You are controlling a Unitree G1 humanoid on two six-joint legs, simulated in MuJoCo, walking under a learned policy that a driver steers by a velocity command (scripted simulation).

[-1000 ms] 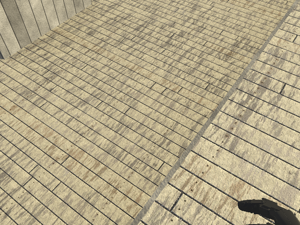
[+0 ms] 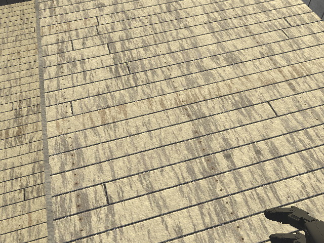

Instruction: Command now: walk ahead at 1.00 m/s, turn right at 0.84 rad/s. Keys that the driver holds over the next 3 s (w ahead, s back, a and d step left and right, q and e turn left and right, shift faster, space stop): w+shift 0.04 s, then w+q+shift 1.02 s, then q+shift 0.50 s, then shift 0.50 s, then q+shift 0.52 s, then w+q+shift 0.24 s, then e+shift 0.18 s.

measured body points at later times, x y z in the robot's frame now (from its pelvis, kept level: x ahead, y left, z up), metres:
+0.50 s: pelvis +0.47 -0.08 -0.01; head +0.50 -0.09 +0.44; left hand +0.72 +0.13 -0.05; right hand +0.43 -0.36 -0.13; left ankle +0.28 +0.07 -0.64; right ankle +0.54 -0.21 -0.72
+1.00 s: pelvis +0.92 +0.00 -0.01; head +0.94 -0.01 +0.44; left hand +0.92 +0.28 -0.10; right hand +1.13 -0.21 -0.14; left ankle +0.92 +0.02 -0.72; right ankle +0.94 -0.17 -0.61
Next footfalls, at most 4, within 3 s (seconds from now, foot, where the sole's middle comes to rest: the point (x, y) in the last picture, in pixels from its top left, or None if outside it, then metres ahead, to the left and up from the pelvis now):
0.06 left None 0.27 0.11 -0.76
0.44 right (242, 214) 0.58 -0.21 -0.76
0.86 left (186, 135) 0.95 0.04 -0.76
1.24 right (183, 74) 1.38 0.08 -0.76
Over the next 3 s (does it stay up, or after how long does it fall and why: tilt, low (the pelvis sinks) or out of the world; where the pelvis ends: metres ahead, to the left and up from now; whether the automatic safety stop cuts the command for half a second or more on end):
stays up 1.23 0.21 0.02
